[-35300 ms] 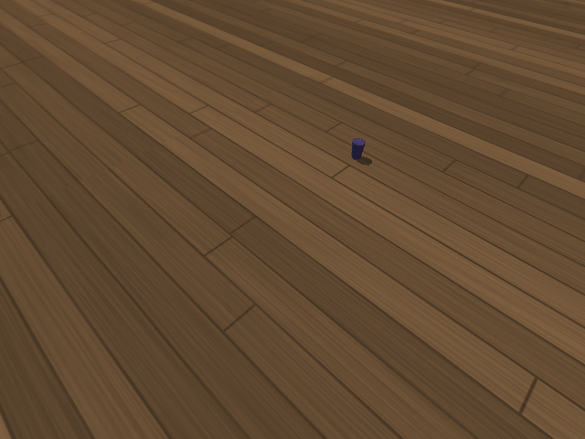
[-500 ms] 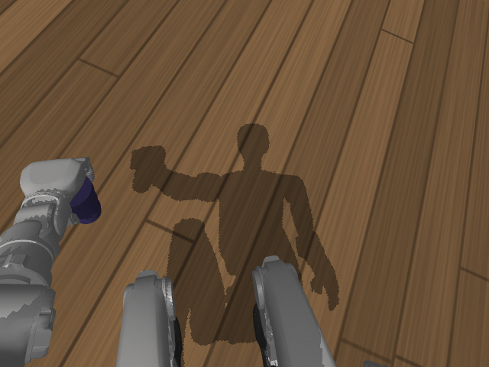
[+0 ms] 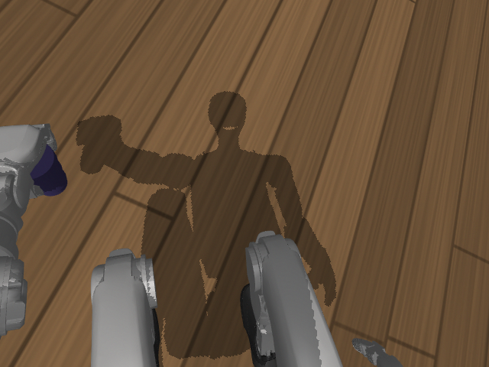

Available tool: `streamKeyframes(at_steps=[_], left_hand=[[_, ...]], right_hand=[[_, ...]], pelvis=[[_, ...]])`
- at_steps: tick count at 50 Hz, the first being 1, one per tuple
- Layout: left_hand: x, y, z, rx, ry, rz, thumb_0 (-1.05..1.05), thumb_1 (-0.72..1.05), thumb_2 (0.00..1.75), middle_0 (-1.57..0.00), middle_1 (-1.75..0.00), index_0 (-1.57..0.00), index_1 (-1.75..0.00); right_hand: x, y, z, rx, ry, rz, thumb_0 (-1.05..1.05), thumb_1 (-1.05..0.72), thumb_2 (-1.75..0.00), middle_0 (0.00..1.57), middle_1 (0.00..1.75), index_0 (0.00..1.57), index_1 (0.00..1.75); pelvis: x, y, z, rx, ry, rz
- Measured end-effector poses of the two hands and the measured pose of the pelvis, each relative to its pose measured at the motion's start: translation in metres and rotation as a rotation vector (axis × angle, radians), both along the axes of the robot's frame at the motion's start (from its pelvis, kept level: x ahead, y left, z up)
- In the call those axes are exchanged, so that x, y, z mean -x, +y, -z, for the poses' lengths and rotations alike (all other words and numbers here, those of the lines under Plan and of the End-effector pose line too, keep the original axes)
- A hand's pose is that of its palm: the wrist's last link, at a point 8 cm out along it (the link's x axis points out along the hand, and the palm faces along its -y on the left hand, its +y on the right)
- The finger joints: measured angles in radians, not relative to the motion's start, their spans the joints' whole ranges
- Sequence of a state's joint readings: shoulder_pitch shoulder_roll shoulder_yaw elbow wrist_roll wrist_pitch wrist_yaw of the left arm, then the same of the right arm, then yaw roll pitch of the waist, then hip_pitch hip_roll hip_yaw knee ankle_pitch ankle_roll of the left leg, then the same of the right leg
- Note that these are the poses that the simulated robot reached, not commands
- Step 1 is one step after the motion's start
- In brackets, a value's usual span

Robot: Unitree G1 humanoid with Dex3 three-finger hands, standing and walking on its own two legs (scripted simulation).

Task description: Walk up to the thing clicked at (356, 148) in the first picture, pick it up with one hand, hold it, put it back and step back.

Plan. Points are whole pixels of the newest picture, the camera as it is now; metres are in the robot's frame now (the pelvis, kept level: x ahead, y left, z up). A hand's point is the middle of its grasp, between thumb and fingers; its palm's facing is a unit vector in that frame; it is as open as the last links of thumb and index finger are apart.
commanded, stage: crouch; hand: left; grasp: from above
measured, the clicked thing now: (41, 172) +0.47 +0.29 -0.20
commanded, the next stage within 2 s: lower in 0.50 s
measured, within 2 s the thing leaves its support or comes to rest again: rests again in 2.00 s
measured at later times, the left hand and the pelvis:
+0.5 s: hand (39, 173) +0.47 +0.30 -0.21, palm faces -0.44 -0.05 -0.89, open 9.6 cm; pelvis -0.01 +0.00 -0.05, yaw -2 degrees
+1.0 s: hand (49, 181) +0.47 +0.30 -0.27, palm faces -0.47 -0.08 -0.88, open 9.6 cm; pelvis -0.01 +0.00 -0.08, yaw -3 degrees
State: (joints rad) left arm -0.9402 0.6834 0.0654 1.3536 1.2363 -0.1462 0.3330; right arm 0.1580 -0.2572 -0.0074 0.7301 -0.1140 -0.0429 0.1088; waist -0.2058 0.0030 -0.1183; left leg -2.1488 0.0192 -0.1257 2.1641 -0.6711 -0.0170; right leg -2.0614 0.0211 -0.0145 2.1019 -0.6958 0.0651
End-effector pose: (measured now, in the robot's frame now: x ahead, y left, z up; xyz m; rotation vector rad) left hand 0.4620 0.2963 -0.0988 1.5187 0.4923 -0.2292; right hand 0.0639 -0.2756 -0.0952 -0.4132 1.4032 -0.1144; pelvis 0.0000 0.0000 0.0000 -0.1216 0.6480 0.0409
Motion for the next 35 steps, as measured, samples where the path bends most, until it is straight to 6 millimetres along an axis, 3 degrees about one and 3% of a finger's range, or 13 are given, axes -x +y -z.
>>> streamKeyframes(at_steps=[17, 35], left_hand=[[-0.007, -0.001, 0.043, 0.011, 0.01, 0.018, -0.02, 0.05, 0.56, -0.77, -0.87, -0.6, -0.83], [-0.02, 0.007, 0.063, 0.005, 0.006, 0.011, -0.01, 0.04, 0.58, -0.77, -0.86, -0.61, -0.83]], right_hand=[[0.038, 0.006, 0.038, -0.02, 0.082, 0.027, 0.0, -0.92, -0.9, 0.2, 0.3, 0.2, 0.3], [0.032, 0.009, 0.054, -0.012, 0.084, -0.002, 0.0, -0.92, -0.9, 0.2, 0.3, 0.2, 0.3]], pelvis=[[0.008, 0.0, 0.042, 0.008, -0.034, 0.011], [0.006, 0.001, 0.062, 0.025, -0.043, 0.02]])
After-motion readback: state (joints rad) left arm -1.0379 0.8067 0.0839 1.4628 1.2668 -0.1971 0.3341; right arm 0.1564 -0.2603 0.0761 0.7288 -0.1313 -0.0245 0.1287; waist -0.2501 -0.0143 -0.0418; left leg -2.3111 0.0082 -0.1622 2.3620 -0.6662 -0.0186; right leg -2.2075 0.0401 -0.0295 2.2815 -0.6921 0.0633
